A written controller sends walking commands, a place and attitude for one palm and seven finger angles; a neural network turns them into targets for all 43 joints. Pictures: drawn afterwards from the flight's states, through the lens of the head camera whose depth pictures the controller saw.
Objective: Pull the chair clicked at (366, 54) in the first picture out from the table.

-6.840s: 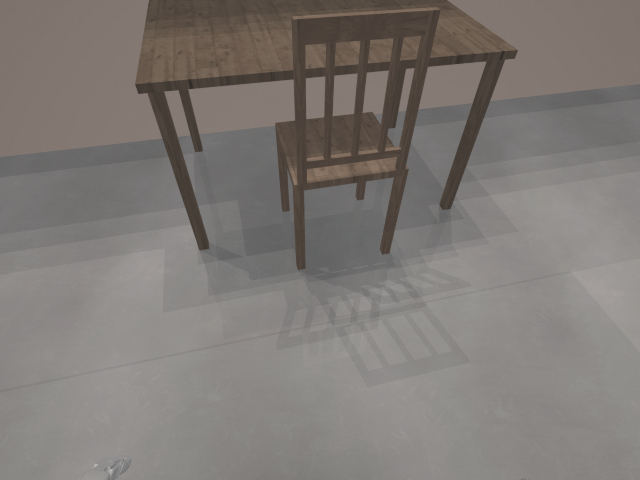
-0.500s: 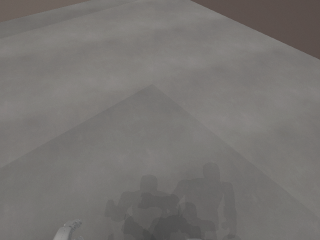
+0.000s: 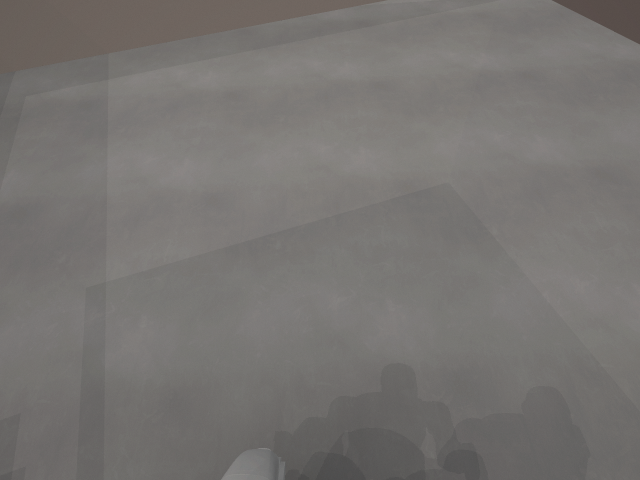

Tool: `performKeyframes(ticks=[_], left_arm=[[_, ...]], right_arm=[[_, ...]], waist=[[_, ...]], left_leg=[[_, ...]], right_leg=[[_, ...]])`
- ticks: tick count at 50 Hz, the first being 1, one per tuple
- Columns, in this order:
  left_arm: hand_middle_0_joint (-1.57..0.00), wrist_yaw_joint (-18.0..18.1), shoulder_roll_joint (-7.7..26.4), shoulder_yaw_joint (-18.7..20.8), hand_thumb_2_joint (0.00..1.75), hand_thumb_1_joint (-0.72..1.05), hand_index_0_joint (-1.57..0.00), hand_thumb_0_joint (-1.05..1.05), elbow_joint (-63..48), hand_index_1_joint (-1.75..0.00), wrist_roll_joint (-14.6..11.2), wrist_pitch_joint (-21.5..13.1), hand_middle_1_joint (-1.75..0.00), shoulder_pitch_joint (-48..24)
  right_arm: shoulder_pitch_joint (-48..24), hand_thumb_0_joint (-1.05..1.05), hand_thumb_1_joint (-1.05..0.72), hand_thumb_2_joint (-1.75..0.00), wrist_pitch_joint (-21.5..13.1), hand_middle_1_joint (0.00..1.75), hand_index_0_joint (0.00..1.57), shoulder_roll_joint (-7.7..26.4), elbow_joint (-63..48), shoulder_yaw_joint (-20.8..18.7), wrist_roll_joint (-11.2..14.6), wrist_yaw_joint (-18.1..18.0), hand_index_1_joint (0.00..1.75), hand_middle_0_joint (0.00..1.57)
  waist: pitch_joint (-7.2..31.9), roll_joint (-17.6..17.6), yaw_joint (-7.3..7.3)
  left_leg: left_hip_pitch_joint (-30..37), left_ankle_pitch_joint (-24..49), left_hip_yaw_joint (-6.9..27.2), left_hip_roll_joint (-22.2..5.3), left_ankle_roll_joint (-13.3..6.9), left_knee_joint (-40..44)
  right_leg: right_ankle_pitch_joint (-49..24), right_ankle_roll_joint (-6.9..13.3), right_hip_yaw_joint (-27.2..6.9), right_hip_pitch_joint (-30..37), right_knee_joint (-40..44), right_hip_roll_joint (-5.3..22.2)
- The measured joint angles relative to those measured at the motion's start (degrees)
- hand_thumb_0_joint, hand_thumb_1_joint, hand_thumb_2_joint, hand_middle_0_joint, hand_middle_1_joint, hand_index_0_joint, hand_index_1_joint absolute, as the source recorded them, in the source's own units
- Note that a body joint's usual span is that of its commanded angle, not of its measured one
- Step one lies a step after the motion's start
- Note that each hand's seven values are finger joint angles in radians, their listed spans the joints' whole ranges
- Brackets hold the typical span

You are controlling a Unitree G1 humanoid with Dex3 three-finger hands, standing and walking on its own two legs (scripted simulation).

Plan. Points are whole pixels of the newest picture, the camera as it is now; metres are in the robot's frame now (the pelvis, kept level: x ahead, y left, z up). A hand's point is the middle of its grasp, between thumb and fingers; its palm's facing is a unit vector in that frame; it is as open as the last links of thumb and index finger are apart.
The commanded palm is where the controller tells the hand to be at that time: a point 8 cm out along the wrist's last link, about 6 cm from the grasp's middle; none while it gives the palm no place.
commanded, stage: turn to face it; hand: left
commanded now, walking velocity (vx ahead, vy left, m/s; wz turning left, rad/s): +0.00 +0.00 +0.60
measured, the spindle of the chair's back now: out of the picture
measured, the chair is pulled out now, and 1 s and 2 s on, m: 0.00 0.00 0.00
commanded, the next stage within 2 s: none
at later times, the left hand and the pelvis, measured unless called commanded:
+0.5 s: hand out of the picture +0.02 +0.30 -0.17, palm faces +0.33 -0.91 -0.24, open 7.4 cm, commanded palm none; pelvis -0.01 +0.06 +0.00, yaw +17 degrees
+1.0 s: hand out of the picture -0.03 +0.24 -0.15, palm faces +0.55 -0.79 -0.26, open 7.4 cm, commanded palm none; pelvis -0.01 +0.02 +0.00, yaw +36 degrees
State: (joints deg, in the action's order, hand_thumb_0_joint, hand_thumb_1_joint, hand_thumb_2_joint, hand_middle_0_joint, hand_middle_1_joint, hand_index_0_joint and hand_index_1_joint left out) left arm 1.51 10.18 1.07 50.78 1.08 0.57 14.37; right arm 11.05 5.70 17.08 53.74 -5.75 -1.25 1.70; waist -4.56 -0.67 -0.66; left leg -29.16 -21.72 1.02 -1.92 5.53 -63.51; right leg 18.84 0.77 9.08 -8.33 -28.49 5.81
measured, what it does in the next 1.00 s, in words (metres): steps on the spot, turning left: left foot, then right foot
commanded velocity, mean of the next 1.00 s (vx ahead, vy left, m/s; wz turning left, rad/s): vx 0.00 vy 0.00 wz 0.60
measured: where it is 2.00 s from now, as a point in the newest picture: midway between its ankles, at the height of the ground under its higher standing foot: outside the picture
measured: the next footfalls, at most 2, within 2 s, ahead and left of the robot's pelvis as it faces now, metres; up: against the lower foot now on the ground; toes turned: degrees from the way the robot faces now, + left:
left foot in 0.20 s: +0.02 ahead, +0.15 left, +0.00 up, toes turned +13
right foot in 0.74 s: +0.08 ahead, -0.07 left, +0.00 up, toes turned +24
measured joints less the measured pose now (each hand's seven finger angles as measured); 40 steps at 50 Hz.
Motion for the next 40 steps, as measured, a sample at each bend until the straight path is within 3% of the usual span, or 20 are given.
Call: performKeyframes(ticks=[7, 9, 10, 13, 15, 18, 23, 29, 33, 36, 38, 40], left_arm=[[-0.2, -0.3, 1.3, 0.5, 0.9, 0.91, -0.2, 0.0, 0.8, -0.3, 0.5, 0.8, -0.3, 2.6], [-0.2, -0.4, 2.5, 1.0, 0.9, 0.91, -0.2, 0.0, 1.1, -0.3, 0.3, 1.1, -0.3, 3.4], [-0.2, -0.5, 3.3, 1.4, 0.9, 0.91, -0.2, 0.0, 1.3, -0.3, 0.0, 1.3, -0.3, 3.8], [-0.2, -0.2, 5.6, 2.5, 0.9, 0.91, -0.2, 0.01, 2.3, -0.3, -0.2, 3.2, -0.3, 2.4], [-0.2, -0.1, 6.3, 2.9, 0.9, 0.91, -0.2, 0.01, 2.5, -0.3, -0.2, 3.8, -0.3, 1.5], [-0.2, -0.5, 6.6, 3.2, 0.9, 0.91, -0.2, 0.01, 1.7, -0.3, -0.2, 3.6, -0.3, -0.4], [-0.19, -0.6, 6.2, 3.0, 0.9, 0.91, -0.2, 0.01, -0.4, -0.3, -0.2, 3.0, -0.3, -3.6], [-0.2, -0.4, 4.9, 2.5, 0.9, 0.91, -0.2, 0.0, -2.0, -0.3, -0.4, 2.9, -0.3, -6.8], [-0.2, -0.3, 3.6, 1.9, 0.9, 0.91, -0.2, 0.0, -3.0, -0.3, -0.8, 2.5, -0.3, -8.6], [-0.2, -0.2, 2.6, 1.3, 0.9, 0.91, -0.2, 0.0, -4.0, -0.3, -1.1, 1.5, -0.3, -9.0], [-0.2, 0.0, 1.9, 0.9, 0.9, 0.91, -0.2, 0.0, -4.3, -0.3, -0.8, 0.5, -0.3, -8.7], [-0.2, 0.1, 1.1, 0.3, 0.9, 0.91, -0.2, 0.0, -4.1, -0.3, -0.6, 0.4, -0.3, -8.0]], right_arm=[[-5.9, 0.01, -0.91, -0.9, -0.9, 0.3, 0.2, -1.3, -1.8, 1.6, 0.5, 0.3, 0.3, 0.2], [-6.8, 0.01, -0.91, -0.9, -1.9, 0.3, 0.2, -1.8, -3.0, 2.1, 0.5, 0.4, 0.3, 0.2], [-7.1, 0.01, -0.91, -0.9, -2.7, 0.3, 0.2, -1.9, -3.6, 2.3, 0.4, 0.5, 0.3, 0.2], [-7.9, 0.01, -0.91, -0.9, -4.1, 0.3, 0.2, -3.5, -4.2, 2.9, 0.7, 0.2, 0.3, 0.2], [-7.2, 0.01, -0.91, -0.89, -4.3, 0.3, 0.2, -4.2, -4.4, 3.3, 0.6, -0.3, 0.3, 0.2], [-6.0, 0.0, -0.91, -0.89, -4.2, 0.3, 0.2, -4.8, -4.2, 3.5, 0.5, -0.8, 0.3, 0.21], [-3.3, 0.0, -0.9, -0.89, -3.9, 0.3, 0.21, -5.3, -3.3, 3.6, 0.5, -0.7, 0.3, 0.21], [0.5, 0.01, -0.9, -0.89, -3.4, 0.3, 0.21, -5.5, -2.2, 3.0, 0.1, -0.6, 0.3, 0.21], [2.7, 0.01, -0.9, -0.89, -2.9, 0.3, 0.21, -4.8, -1.4, 2.3, -0.1, -0.9, 0.3, 0.21], [4.1, 0.01, -0.9, -0.89, -2.5, 0.3, 0.21, -4.1, -0.9, 1.7, 0.1, -0.9, 0.3, 0.21], [4.5, 0.01, -0.9, -0.89, -2.2, 0.3, 0.21, -3.5, -0.4, 1.2, 0.5, -0.9, 0.3, 0.21], [4.6, 0.01, -0.9, -0.89, -1.5, 0.3, 0.2, -2.9, 0.0, 0.6, 0.3, -0.9, 0.3, 0.21]], waist=[[-1.8, 1.9, 2.7], [-1.6, 2.7, 3.07], [-1.4, 3.1, 3.19], [-2.3, 5.0, 3.95], [-1.7, 4.6, 3.78], [-1.4, 3.7, 3.21], [-0.6, 2.9, 2.07], [0.2, 1.9, -0.19], [0.3, 0.5, -1.83], [0.6, -0.6, -2.44], [0.6, -1.6, -2.13], [0.3, -2.2, -2.59]], left_leg=[[8.2, -2.0, -4.6, 0.1, -1.6, 17.8], [12.0, 3.0, -6.2, 0.9, -2.5, 26.5], [13.1, 5.0, -6.4, 1.3, -4.1, 29.2], [12.2, 2.3, -5.5, 2.5, -7.9, 26.6], [13.1, 2.8, -4.3, 2.4, -8.4, 28.1], [14.8, 5.1, -2.3, 2.7, -8.6, 31.6], [16.1, 7.7, 0.6, 3.9, -9.1, 35.4], [15.2, 8.9, 3.9, 5.5, -8.9, 36.0], [13.4, 9.1, 6.3, 6.4, -8.0, 34.7], [11.2, 8.7, 8.3, 7.4, -6.9, 32.4], [8.5, 3.6, 8.6, 7.9, -5.6, 26.8], [4.5, -3.3, 6.2, 7.8, -4.2, 15.0]], right_leg=[[2.3, -2.4, 4.3, -1.7, -4.2, 3.5], [3.9, -3.5, 5.7, -2.9, -7.4, 4.7], [4.9, -4.0, 5.4, -4.8, -11.4, 5.5], [12.6, -5.4, -2.0, -12.3, -28.5, 4.0], [11.4, -6.0, -4.1, -15.9, -35.3, 2.5], [6.8, -6.7, -6.2, -19.2, -38.3, 1.5], [2.4, -7.4, -8.4, -20.5, -34.9, 0.5], [3.8, -7.2, -9.3, -17.8, -26.9, -1.5], [5.1, -6.3, -9.3, -13.8, -18.5, -3.7], [0.4, -5.5, -8.8, -8.5, -7.2, -5.2], [-2.1, -1.8, -7.9, -6.5, -2.7, -5.3], [-1.6, -0.3, -6.3, -5.9, -3.2, -4.4]])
